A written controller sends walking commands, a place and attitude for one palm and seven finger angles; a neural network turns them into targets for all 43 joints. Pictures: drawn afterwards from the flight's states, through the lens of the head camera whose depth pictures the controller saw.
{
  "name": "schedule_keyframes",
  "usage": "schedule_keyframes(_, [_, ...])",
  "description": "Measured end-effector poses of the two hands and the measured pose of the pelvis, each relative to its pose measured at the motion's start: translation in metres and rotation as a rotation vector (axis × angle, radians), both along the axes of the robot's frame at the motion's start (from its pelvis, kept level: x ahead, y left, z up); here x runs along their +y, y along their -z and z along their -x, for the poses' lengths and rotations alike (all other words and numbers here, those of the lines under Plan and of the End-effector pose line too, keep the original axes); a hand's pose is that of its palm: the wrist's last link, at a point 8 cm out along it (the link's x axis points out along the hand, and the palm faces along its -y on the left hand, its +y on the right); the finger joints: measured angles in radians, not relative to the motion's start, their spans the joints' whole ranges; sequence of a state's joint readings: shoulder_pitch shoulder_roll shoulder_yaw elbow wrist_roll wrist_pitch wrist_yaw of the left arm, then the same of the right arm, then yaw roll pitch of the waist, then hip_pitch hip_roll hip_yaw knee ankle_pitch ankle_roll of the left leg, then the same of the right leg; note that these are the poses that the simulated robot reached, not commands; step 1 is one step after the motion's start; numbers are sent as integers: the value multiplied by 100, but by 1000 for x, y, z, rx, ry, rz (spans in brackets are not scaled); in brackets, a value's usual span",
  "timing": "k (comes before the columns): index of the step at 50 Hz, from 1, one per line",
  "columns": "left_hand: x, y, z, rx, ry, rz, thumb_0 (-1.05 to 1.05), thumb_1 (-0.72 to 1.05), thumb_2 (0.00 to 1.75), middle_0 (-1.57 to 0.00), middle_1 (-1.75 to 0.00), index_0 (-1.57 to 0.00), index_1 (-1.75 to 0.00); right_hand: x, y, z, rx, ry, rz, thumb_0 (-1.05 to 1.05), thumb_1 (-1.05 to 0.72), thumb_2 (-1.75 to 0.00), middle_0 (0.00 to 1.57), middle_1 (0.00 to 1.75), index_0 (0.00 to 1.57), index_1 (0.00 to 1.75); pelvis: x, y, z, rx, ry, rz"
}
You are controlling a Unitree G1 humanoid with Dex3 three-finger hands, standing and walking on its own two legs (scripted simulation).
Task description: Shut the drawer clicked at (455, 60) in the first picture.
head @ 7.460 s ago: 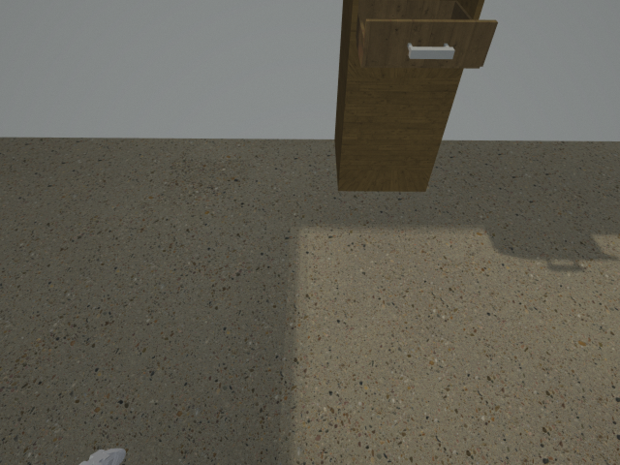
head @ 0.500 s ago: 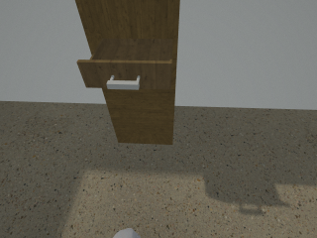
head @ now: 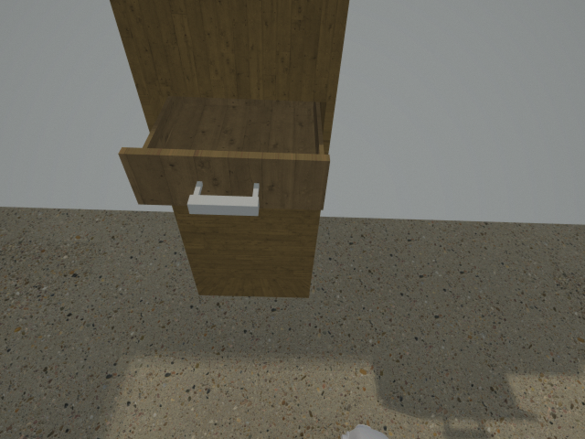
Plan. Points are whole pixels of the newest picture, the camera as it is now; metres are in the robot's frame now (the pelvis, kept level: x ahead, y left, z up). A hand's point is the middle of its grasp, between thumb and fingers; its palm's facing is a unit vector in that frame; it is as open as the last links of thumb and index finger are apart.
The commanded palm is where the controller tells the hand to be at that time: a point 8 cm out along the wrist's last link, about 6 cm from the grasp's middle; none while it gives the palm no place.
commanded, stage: take the last steps up to it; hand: left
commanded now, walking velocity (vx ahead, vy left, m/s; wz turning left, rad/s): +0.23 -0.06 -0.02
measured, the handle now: (225, 196) +0.53 +0.16 +0.01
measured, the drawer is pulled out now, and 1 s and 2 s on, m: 0.21 0.21 0.21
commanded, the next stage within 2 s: come to a stop and stand still in 0.16 s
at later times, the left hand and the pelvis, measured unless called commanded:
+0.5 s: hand (207, 426) +0.18 +0.15 -0.18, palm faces +0.05 -0.97 -0.22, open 7.2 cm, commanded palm none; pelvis +0.14 -0.04 -0.01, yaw +0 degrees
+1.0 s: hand out of the picture +0.14 +0.14 -0.20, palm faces -0.01 -0.97 -0.23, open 7.4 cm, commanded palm none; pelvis +0.11 -0.05 -0.03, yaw -1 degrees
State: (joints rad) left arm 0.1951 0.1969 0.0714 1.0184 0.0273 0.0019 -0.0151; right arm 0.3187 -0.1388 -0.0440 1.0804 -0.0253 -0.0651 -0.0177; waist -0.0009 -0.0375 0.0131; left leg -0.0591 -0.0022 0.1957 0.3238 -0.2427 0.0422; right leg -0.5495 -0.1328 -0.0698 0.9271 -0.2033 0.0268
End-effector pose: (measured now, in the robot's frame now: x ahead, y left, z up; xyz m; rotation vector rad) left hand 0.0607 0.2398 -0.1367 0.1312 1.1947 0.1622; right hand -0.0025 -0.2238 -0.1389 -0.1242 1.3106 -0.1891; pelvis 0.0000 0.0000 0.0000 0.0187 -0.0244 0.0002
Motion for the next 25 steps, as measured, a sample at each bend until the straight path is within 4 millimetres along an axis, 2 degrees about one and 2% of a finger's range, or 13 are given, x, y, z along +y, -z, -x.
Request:
schedule_keyframes(3, [-7, -6, -51, -50, 42, -14, 0, 91, 90, -19, -29, -19, -30, 1, 6, 8, 73, 36, -30, 0, -92, -89, 20, 30, 20, 30, -7, 2, -21, -1, 4, -3])
schedule_keyframes(7, [-28, -8, -110, -77, 101, -28, 0, 91, 90, -19, -29, -19, -30, -4, 16, 14, 171, 90, -67, 0, -91, -89, 20, 30, 20, 30, -22, 8, -55, 4, 15, -6])
schedule_keyframes(9, [-40, -2, -134, -94, 123, -34, 0, 91, 90, -19, -29, -19, -30, -10, 24, 12, 218, 107, -83, 1, -91, -89, 20, 30, 20, 30, -33, 16, -74, 5, 13, -9])
schedule_keyframes(11, [-51, 3, -147, -109, 119, -36, 0, 91, 90, -19, -29, -19, -30, -18, 31, 4, 255, 108, -93, 1, -90, -89, 20, 30, 20, 30, -42, 22, -87, -1, 9, -2])
schedule_keyframes(13, [-61, 5, -147, -93, 103, -23, 0, 91, 90, -19, -29, -20, -30, -28, 31, -14, 260, 98, -86, 1, -90, -89, 20, 30, 20, 30, -47, 21, -98, -8, 3, 9])
schedule_keyframes(16, [-68, 4, -135, -39, 46, -17, -1, 92, 90, -20, -29, -20, -30, -41, 26, -55, 210, 67, -59, 1, -91, -89, 20, 29, 20, 30, -50, 13, -113, -8, -2, 18])
schedule_keyframes(21, [-55, 3, -123, 52, 10, -48, -2, 95, 90, -20, -30, -20, -30, -50, 19, -130, 80, 16, -25, 1, -91, -89, 19, 29, 20, 30, -49, 7, -130, 1, -1, 22])
schedule_keyframes(25, [-46, 13, -114, 105, -15, -32, -1, 93, 90, -20, -30, -20, -30, -48, 16, -176, 5, -15, 9, 1, -92, -89, 19, 29, 20, 30, -40, 12, -138, -6, 1, 34])
